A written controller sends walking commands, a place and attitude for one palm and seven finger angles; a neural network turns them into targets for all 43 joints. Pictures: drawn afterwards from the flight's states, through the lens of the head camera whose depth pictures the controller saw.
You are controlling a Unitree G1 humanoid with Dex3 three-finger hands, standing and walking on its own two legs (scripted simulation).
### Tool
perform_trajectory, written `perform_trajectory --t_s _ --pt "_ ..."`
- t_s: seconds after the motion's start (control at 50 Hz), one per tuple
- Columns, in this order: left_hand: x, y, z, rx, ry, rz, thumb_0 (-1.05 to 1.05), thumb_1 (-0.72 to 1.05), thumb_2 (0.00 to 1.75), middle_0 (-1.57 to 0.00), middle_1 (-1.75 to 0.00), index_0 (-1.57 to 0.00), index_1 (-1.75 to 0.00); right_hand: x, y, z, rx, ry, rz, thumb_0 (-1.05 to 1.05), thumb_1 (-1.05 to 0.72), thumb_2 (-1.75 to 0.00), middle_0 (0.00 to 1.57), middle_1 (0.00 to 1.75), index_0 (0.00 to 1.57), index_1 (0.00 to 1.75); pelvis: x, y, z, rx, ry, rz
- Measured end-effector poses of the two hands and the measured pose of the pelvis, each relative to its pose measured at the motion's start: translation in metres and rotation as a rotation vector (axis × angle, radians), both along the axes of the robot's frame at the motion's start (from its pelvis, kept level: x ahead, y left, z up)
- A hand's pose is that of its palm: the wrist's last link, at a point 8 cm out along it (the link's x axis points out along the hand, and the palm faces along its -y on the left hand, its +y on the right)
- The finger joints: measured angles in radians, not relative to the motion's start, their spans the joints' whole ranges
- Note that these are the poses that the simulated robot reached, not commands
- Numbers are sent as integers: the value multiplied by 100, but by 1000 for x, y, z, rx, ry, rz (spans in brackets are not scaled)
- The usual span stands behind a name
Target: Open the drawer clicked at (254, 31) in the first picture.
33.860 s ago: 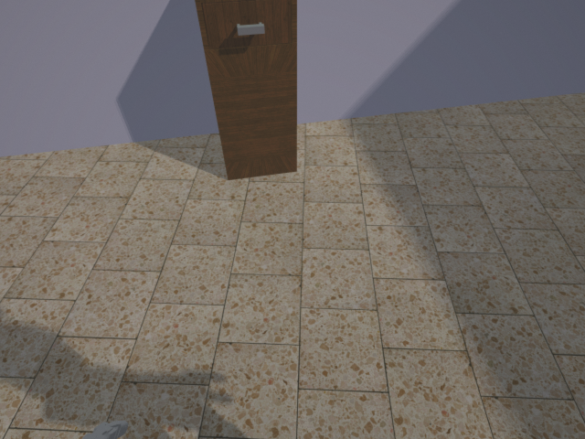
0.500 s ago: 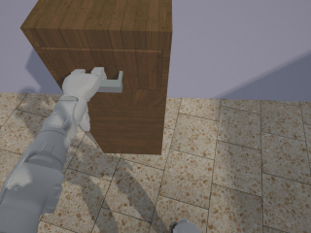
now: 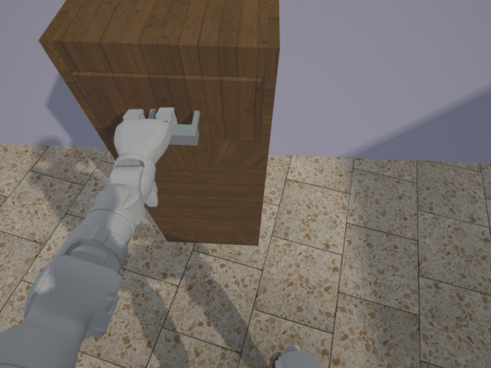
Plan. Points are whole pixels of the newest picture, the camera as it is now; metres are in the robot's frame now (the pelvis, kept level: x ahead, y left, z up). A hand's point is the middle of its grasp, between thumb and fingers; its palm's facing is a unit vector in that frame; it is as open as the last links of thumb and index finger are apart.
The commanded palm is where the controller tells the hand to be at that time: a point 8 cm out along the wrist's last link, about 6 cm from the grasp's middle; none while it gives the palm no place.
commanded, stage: lower the fingers behind the handle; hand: left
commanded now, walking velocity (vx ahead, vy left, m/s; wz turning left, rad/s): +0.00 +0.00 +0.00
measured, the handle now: (172, 124) +0.54 +0.12 +0.03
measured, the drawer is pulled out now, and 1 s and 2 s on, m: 0.01 0.02 0.11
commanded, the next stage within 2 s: close the thumb around the handle in 0.20 s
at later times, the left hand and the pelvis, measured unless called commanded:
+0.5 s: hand (152, 159) +0.48 +0.16 +0.02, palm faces -0.05 -0.03 -1.00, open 13.3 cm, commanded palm +0.44 +0.16 +0.07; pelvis +0.00 +0.00 +0.00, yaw -1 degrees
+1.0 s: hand (150, 163) +0.47 +0.16 +0.01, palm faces -0.04 -0.03 -1.00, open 6.5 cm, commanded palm +0.44 +0.16 +0.07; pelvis +0.01 +0.00 +0.00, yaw -1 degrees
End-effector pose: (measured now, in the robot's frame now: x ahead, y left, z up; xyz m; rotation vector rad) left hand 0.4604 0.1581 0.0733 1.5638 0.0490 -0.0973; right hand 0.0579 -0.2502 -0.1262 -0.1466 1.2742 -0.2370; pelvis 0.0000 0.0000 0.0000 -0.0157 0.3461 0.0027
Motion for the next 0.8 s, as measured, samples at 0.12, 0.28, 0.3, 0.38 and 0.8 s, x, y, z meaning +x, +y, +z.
perform_trajectory --t_s 0.12,0.28,0.3,0.38,0.8 --pt "0 3 0 -5 7 -37 0 -48 31 -30 -120 -23 -114 -15 -7 0 -22 14 -7 0 -90 -90 20 30 20 30 -3 -2 -2 5 3 -8" --pt "-2 5 -3 -20 -35 -55 0 -48 31 -29 -120 -23 -111 -41 -19 -3 -43 88 -27 0 -90 -90 20 30 20 30 -2 -3 -5 5 19 -13" --pt "-2 4 -3 -22 -39 -52 0 -48 31 -29 -120 -23 -111 -43 -20 -3 -44 94 -30 0 -90 -90 20 30 20 30 -2 -3 -5 5 20 -14" --pt "-3 4 -4 -25 -49 -39 0 -47 31 -29 -120 -24 -113 -47 -22 -1 -44 105 -40 0 -91 -90 20 30 20 30 -1 -4 -4 4 21 -14" --pt "-7 5 -2 -26 -35 -51 0 43 70 -32 -127 -28 -122 -16 -15 4 -34 18 -25 0 -90 -90 20 30 20 30 4 -1 1 4 6 -22"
